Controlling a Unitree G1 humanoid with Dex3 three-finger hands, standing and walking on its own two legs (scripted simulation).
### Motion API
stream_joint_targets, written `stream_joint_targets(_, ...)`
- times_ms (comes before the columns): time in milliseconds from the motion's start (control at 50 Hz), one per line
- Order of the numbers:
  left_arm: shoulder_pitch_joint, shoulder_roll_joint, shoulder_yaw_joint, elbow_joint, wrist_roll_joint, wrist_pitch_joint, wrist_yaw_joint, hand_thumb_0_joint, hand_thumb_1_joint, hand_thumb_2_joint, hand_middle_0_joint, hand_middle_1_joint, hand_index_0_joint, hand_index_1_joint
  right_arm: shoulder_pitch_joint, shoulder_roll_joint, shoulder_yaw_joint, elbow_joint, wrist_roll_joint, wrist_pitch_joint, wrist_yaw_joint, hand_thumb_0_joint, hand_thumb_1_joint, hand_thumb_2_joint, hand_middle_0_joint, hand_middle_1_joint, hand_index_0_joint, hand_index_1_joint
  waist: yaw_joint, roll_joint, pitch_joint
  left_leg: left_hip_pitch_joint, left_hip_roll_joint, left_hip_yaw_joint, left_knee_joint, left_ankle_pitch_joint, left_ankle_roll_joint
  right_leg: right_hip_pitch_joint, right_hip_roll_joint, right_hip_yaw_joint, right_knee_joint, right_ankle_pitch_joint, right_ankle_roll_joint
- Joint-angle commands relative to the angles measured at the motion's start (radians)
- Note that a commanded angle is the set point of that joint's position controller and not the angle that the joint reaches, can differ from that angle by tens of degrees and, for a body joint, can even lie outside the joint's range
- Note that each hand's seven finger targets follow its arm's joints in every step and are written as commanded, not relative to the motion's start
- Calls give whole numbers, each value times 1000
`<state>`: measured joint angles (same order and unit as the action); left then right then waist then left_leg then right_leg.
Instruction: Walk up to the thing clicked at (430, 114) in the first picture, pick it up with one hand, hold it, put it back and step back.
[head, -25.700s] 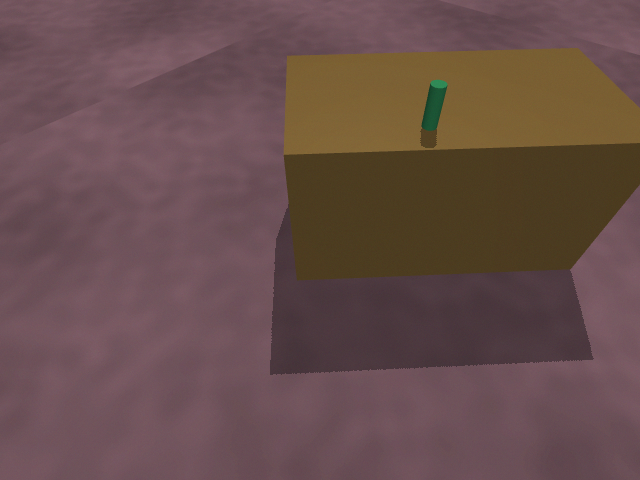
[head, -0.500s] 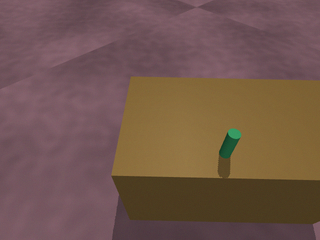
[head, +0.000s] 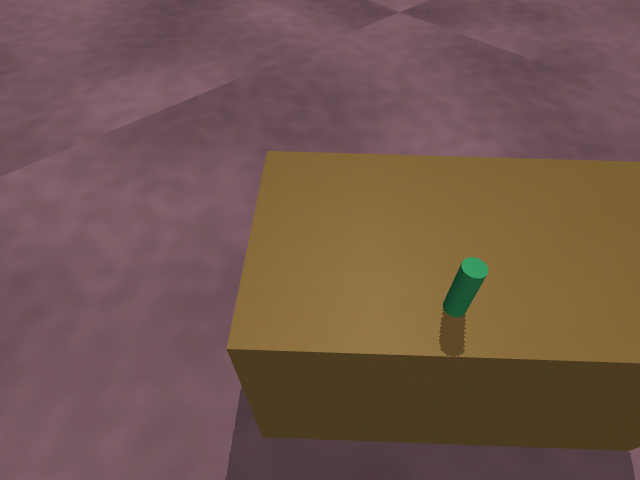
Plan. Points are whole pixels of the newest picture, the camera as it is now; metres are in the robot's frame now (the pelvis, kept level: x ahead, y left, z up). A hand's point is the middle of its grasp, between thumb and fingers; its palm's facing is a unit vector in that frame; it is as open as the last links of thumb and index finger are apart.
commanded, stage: stand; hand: right
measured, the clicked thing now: (463, 288) +0.46 -0.23 -0.12
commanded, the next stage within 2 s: none
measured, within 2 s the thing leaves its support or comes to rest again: neither
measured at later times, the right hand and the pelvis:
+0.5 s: hand out of the picture +0.07 -0.26 -0.16, palm faces -0.02 +0.94 -0.35, open 7.4 cm; pelvis +0.00 +0.00 +0.00, yaw +0 degrees
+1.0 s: hand out of the picture +0.08 -0.26 -0.16, palm faces -0.03 +0.94 -0.34, open 7.3 cm; pelvis +0.01 +0.00 +0.00, yaw +1 degrees
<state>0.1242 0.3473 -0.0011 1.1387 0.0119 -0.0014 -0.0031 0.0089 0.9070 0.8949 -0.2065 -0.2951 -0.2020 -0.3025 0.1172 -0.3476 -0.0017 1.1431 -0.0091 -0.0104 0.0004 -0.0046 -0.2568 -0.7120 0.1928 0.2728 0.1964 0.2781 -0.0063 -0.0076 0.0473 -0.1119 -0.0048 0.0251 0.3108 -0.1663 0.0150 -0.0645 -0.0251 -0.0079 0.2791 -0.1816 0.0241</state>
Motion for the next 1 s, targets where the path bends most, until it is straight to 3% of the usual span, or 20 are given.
stream_joint_targets(0,-34,198,39,-62,1,-24,14,0,900,900,-200,-300,-200,-301,-36,-215,-36,-53,-2,-27,-15,0,-900,-900,200,300,200,300,3,16,-86,28,140,-106,-45,167,9,1,-116,75,-29,130,-40)
stream_joint_targets(80,-32,198,36,-63,0,-28,16,0,900,900,-200,-300,-200,-301,-38,-215,-35,-54,0,-27,-15,0,-900,-900,200,300,200,300,4,4,-78,31,142,-108,-32,206,11,1,-121,77,-31,159,-35)
stream_joint_targets(280,-24,198,36,-62,2,-25,14,0,900,900,-200,-300,-200,-301,-39,-218,-38,-53,-1,-23,-13,0,-900,-900,200,300,200,300,1,4,-48,16,134,-116,-51,101,7,-36,-115,74,-46,75,-37)
stream_joint_targets(440,-29,205,39,-68,0,-28,17,0,900,900,-200,-300,-200,-301,-35,-211,-36,-57,-1,-27,-12,0,-900,-900,200,300,200,300,3,-3,-78,24,138,-112,-41,191,11,1,-122,70,-27,143,-38)
stream_joint_targets(520,-34,206,41,-64,1,-24,15,0,900,900,-200,-300,-200,-301,-31,-210,-36,-54,0,-24,-13,0,-900,-900,200,300,200,300,-1,4,-57,10,133,-115,-53,123,6,-15,-118,69,-31,90,-39)
stream_joint_targets(660,-32,205,40,-71,0,-28,16,0,900,900,-200,-300,-200,-301,-30,-214,-35,-56,-1,-29,-14,0,-900,-900,200,300,200,300,4,4,-88,28,141,-111,-30,236,9,17,-125,69,-21,183,-38)
stream_joint_targets(800,-30,204,37,-68,-1,-25,16,0,900,900,-200,-300,-200,-301,-38,-212,-35,-55,0,-26,-14,0,-900,-900,200,300,200,300,4,-1,-60,29,138,-117,-42,185,4,-16,-119,65,-36,121,-37)
stream_joint_targets(980,-30,208,40,-73,0,-26,16,0,900,900,-200,-300,-200,-301,-41,-217,-39,-57,0,-25,-13,0,-900,-900,200,300,200,300,5,7,-80,27,139,-115,-40,184,7,6,-123,67,-33,139,-42)
